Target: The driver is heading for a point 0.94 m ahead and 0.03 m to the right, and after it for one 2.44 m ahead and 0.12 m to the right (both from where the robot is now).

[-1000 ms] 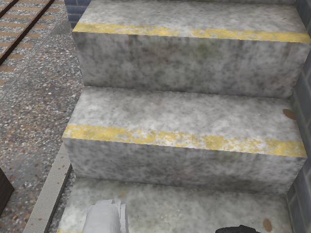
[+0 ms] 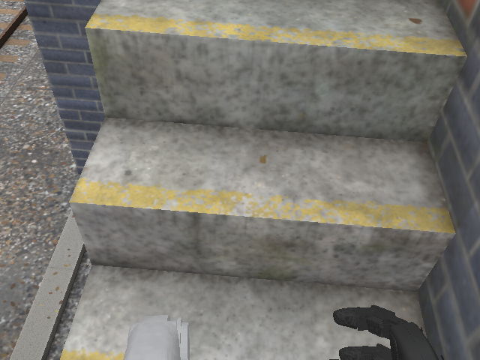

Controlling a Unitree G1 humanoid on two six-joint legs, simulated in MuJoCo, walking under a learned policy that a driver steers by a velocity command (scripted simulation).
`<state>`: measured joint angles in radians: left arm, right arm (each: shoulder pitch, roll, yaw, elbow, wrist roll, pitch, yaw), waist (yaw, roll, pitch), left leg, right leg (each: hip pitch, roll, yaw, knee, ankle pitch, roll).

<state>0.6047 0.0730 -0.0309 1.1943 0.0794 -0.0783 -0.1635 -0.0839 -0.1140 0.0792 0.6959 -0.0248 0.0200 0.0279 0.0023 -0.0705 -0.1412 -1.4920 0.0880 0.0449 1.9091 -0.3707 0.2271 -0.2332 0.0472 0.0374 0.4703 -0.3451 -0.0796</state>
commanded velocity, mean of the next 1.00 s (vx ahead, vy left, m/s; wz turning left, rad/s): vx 0.19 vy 0.00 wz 0.00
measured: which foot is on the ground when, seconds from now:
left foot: up 0.00-0.06, down 0.08-0.64, up 0.66-0.96, down 0.98-1.00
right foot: down 0.00-0.10, up 0.12-0.58, down 0.60-1.00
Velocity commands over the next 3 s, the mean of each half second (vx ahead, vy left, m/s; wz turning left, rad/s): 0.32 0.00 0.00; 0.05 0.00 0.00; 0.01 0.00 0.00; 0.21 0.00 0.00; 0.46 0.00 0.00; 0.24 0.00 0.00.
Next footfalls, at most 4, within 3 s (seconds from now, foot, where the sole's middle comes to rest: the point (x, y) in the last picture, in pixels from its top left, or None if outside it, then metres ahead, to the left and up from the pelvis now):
0.08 left None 0.20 0.10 -0.57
0.60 right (329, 349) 0.40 -0.15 -0.36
0.98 left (194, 328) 0.44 0.10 -0.36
2.22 right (331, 192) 0.62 -0.14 -0.16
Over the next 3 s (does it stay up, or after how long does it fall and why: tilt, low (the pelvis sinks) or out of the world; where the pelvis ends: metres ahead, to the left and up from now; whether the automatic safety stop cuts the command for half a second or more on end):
stays up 0.80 -0.05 0.79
